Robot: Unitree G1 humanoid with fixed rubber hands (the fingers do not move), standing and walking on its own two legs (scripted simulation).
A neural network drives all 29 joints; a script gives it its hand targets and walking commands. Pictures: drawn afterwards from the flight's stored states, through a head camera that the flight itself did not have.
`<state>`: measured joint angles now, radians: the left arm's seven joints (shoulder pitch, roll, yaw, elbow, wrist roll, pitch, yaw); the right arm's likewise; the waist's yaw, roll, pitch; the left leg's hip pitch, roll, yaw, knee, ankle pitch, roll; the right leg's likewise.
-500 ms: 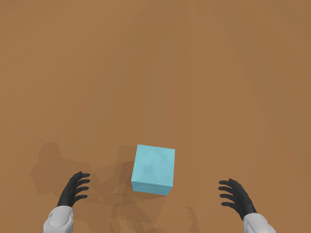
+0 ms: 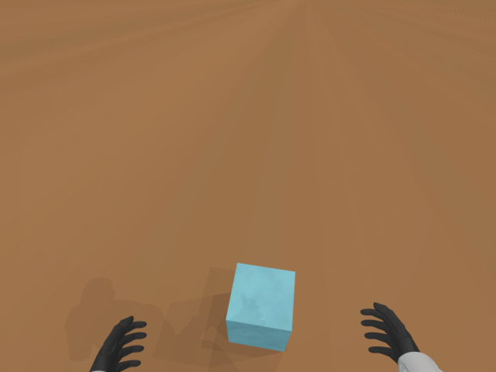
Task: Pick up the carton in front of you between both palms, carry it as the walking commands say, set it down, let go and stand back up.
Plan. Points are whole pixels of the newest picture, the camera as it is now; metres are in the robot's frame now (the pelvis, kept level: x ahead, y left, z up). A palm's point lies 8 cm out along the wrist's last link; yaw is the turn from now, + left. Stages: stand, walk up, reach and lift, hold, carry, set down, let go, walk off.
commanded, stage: let go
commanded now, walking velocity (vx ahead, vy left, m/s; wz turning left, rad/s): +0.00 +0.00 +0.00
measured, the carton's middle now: (260, 307) +0.45 -0.05 -0.65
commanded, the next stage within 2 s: stand in 0.10 s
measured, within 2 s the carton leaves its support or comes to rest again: neither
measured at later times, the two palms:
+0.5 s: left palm out of the picture +0.12 +0.27 -0.08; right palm out of the picture +0.14 -0.29 -0.09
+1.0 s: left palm out of the picture +0.10 +0.26 -0.09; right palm out of the picture +0.11 -0.30 -0.10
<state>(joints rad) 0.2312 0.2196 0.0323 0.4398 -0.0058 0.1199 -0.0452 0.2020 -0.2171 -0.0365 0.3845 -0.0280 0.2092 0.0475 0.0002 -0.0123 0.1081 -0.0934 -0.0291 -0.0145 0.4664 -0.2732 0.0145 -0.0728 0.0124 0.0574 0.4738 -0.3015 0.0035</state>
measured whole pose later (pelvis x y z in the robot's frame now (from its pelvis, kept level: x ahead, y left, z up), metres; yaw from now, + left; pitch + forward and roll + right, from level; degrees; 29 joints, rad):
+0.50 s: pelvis +0.01 -0.02 +0.00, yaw +1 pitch -2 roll +0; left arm 0.21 0.29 0.08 0.71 0.02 -0.01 0.01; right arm 0.21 -0.31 -0.06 0.71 -0.03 -0.01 -0.02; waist 0.00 0.03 0.02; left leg -0.20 0.00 -0.05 0.53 -0.30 -0.01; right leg -0.16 0.04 0.02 0.52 -0.33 -0.03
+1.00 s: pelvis +0.00 -0.02 +0.00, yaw +2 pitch -3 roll +0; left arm 0.20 0.29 0.07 0.81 0.02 -0.01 0.02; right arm 0.21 -0.32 -0.04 0.82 -0.01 -0.02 -0.04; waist 0.00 0.02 0.04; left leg -0.17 0.00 -0.06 0.48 -0.26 -0.02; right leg -0.13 0.04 0.02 0.47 -0.29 -0.03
